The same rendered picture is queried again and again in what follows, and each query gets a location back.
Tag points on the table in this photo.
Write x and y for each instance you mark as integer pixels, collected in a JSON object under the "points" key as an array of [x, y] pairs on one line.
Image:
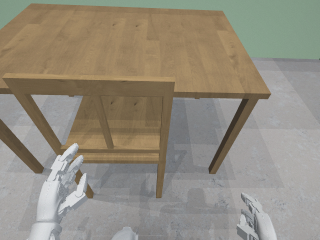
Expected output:
{"points": [[199, 48]]}

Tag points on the robot left shin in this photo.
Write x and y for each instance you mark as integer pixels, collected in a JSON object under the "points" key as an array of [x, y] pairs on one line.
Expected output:
{"points": [[126, 228]]}

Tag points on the robot left hand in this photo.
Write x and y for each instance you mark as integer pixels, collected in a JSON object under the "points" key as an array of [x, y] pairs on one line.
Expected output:
{"points": [[55, 189]]}

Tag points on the robot left forearm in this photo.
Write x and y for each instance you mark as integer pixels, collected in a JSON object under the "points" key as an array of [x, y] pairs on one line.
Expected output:
{"points": [[45, 230]]}

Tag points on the chair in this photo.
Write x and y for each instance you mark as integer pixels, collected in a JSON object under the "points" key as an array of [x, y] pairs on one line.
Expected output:
{"points": [[112, 126]]}

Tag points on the robot right hand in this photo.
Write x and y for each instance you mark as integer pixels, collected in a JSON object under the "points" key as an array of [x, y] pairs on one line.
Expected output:
{"points": [[260, 225]]}

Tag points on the left robot thigh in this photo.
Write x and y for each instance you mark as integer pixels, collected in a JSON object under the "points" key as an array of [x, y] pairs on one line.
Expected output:
{"points": [[125, 235]]}

